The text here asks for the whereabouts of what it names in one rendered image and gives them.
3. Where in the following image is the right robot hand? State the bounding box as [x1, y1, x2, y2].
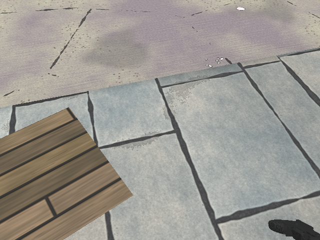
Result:
[268, 219, 320, 240]

